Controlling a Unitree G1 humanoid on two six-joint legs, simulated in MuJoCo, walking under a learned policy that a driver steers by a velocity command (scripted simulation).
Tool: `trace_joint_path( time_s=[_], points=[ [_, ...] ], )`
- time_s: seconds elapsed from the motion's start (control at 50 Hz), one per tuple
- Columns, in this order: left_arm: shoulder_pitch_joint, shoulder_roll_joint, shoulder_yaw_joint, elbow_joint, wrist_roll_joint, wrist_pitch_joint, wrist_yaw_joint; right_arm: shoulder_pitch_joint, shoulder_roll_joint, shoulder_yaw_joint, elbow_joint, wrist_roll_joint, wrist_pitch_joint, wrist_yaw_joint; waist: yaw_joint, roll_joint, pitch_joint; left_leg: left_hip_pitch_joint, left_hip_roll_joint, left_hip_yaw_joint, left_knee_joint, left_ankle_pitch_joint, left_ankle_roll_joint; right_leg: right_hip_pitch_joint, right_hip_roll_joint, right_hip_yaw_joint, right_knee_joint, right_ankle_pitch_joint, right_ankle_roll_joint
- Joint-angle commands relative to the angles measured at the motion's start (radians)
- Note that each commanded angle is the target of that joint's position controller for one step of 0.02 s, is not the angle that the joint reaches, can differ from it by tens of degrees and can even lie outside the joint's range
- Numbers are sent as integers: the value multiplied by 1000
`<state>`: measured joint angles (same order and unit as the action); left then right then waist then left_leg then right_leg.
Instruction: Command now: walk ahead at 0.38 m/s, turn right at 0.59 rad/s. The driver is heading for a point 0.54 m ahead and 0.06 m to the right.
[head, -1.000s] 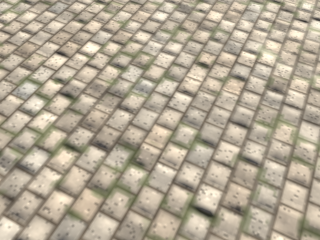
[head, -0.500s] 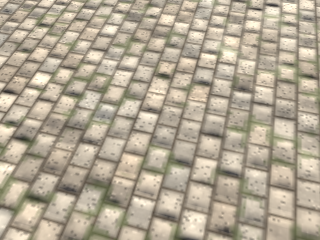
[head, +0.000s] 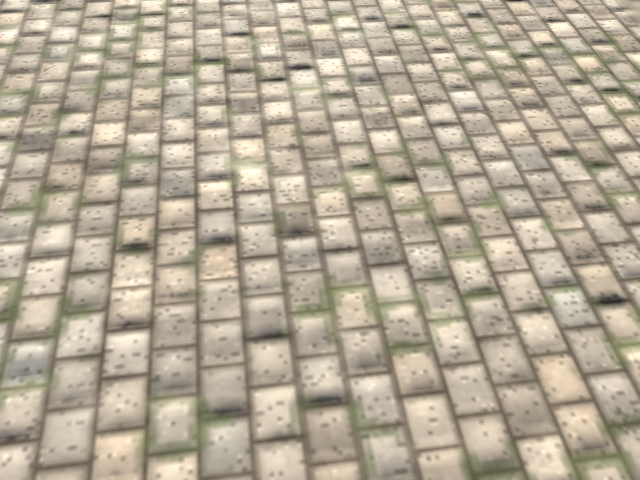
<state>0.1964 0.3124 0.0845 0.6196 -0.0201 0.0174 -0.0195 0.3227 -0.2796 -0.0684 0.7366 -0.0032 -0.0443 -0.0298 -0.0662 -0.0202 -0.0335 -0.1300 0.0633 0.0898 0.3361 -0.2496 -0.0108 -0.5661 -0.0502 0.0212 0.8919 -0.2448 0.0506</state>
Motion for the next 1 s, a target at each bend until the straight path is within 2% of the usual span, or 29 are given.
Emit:
trace_joint_path(
  time_s=[0.02, 0.08, 0.12, 0.14, 0.16, 0.18, 0.2, 0.22, 0.26, 0.32, 0.4, 0.48, 0.54, 0.58, 0.6, 0.62, 0.64, 0.66, 0.68, 0.7, 0.74, 0.78, 0.82, 0.86, 0.9, 0.92, 0.94, 0.96, 1.0],
  points=[
    [-143, 41, -2, -117, -3, -28, -15, -21, -213, -62, -47, 11, -18, 10, -21, 177, 78, 23, 229, -146, -167, -78, 169, -42, -9, -46, -130, -23, -25],
    [-135, 54, 0, -120, -6, -26, -23, -21, -227, -69, -30, 29, -16, 26, -6, 171, 85, 16, 251, -114, -130, -62, 161, 53, -1, -80, -219, -56, -69],
    [-38, 68, 12, -88, -3, -24, -22, -52, -228, -68, -24, 39, -9, 31, 65, 138, 56, -42, 233, -46, -5, 64, 130, 243, 54, -139, -337, -12, -112],
    [85, 116, 41, -47, -6, -21, -14, -38, -193, -56, -19, 31, -11, 30, 120, 86, -16, -111, 186, 29, 184, 221, 96, 448, 98, -142, -366, -6, -143],
    [267, 206, 76, -14, -10, -18, 1, -55, -134, -33, -45, 3, -17, 29, 201, -87, -100, -320, 109, 109, 562, 124, 21, 695, -51, 118, -437, -56, -213],
    [277, 331, 84, -38, -9, -35, 2, -84, -50, -4, -138, -24, -47, 27, 156, -349, -153, -734, -78, -4, 880, -347, -40, 885, -277, 711, -600, -212, -405],
    [279, 236, 59, -40, -5, -59, -7, -153, -147, -22, -138, 20, -75, 34, 208, -189, -150, -842, -38, -156, 994, -298, -22, 870, -307, 748, -670, -294, -435],
    [240, 176, 36, -35, 3, -73, -7, -168, -177, -29, -140, 42, -91, 42, 175, -169, -65, -862, 3, -159, 972, -204, 8, 799, -283, 633, -656, -222, -401],
    [125, 118, 14, -52, 8, -72, -3, -150, -172, -30, -106, -6, -96, 40, 105, -63, 14, -731, 55, -157, 817, -59, 7, 596, -190, 426, -643, -2, -336],
    [71, 122, 10, -51, 19, -75, 16, -143, -140, -25, -89, -19, -76, 49, 55, -62, 24, -608, 31, -129, 694, 54, -30, 463, -129, 305, -674, 258, -324],
    [133, 150, 22, 0, 0, -75, 38, -302, -70, 8, -121, -11, -72, 53, 99, -58, 61, -495, -36, -110, 353, 276, -52, 366, -60, 206, -664, 296, -274],
    [204, 159, 29, 51, -9, -64, 49, -389, -91, 4, -144, -1, -80, 71, 126, -78, 67, -382, -84, -123, 176, 393, -22, 391, -77, 242, -605, 365, -229],
    [195, 136, 27, 70, 3, -53, 57, -323, -117, -10, -121, -9, -84, 76, 95, -105, 24, -317, -80, -138, 146, 357, 28, 498, -102, 265, -491, 489, -188],
    [160, 110, 17, 59, 7, -52, 53, -174, -145, -24, -76, -29, -90, 71, 19, -92, -74, -96, -78, -92, 93, 479, 77, 511, -33, 214, -292, 652, -138],
    [202, 58, -3, 37, 30, -52, 51, -82, -199, -30, -71, -49, -92, 68, 10, 28, -219, 193, 88, -248, 194, 826, 157, 354, 35, 194, -42, 395, -95],
    [402, -2, -25, 83, 22, -52, 43, -41, -205, -27, -40, -44, -76, 70, 74, 298, -382, 478, 334, -611, 190, 977, 368, 104, 171, 145, 337, -387, -13],
    [433, 88, -13, 115, 10, -48, 37, -21, -152, -18, -35, -2, -62, 77, 54, 227, -425, 460, 328, -725, 124, 734, 379, 58, 145, 216, 424, -444, -3],
    [297, 139, 2, 91, -3, -37, 37, -110, -125, -8, -57, 15, -50, 75, 38, 141, -270, 333, 284, -610, 89, 570, 333, 0, 93, 176, 443, -383, 8],
    [195, 147, 3, 70, 5, -27, 45, -177, -95, 6, -67, 10, -40, 73, 39, 70, -165, 193, 235, -526, 55, 499, 292, -7, 58, 130, 393, -325, 13],
    [141, 138, 5, 54, 17, -16, 51, -221, -74, 16, -67, 2, -33, 70, 55, 54, -92, 66, 205, -472, 27, 467, 273, 14, 29, 116, 320, -284, 16],
    [160, 79, -7, 58, 20, 1, 56, -254, -79, 16, -49, -16, -23, 65, 99, 121, -50, -103, 131, -371, -22, 437, 233, 161, 6, 85, 121, -248, 17],
    [173, 28, -23, 70, 25, 2, 64, -266, -88, 13, -36, -23, -18, 59, 108, 157, -65, -154, 108, -307, -25, 513, 240, 261, 16, 47, -51, -256, 24],
    [167, 30, -25, 82, 25, 3, 64, -254, -107, 7, -22, -15, -10, 52, 100, 152, -112, -147, 120, -303, -28, 438, 246, 339, 16, 40, -170, -116, 17],
    [160, 33, -23, 96, 27, 10, 57, -275, -107, 12, -18, -5, 4, 48, 112, 131, -101, -210, 104, -290, -41, 155, 218, 441, 26, 23, -299, 52, -3],
    [107, 32, -25, 80, 51, 13, 52, -264, -64, 32, -2, -9, 11, 51, 109, 110, -39, -307, 54, -283, -57, -185, 138, 508, 13, 42, -393, 102, -37],
    [77, 58, -23, 55, 57, 12, 55, -239, -53, 39, 11, -18, 11, 54, 97, 75, -2, -338, 25, -268, -35, -287, 88, 504, -46, 106, -446, 85, -63],
    [43, 131, -7, 56, 48, 11, 58, -197, -72, 32, 12, -17, 13, 54, 45, -22, 46, -300, -36, -207, -9, -269, 53, 377, -57, 124, -453, -93, -94],
    [36, 99, -9, 64, 47, 3, 55, -214, -76, 32, 16, -17, 16, 47, 59, -55, 67, -221, -51, -175, 38, -203, 34, 276, -30, 113, -482, -224, -96],
    [14, 44, -27, 69, 52, -17, 51, -205, -60, 35, 26, -13, 21, 36, 46, -82, 73, -157, -50, -162, 89, -100, 38, 234, -21, 109, -499, -170, -73]
  ],
)
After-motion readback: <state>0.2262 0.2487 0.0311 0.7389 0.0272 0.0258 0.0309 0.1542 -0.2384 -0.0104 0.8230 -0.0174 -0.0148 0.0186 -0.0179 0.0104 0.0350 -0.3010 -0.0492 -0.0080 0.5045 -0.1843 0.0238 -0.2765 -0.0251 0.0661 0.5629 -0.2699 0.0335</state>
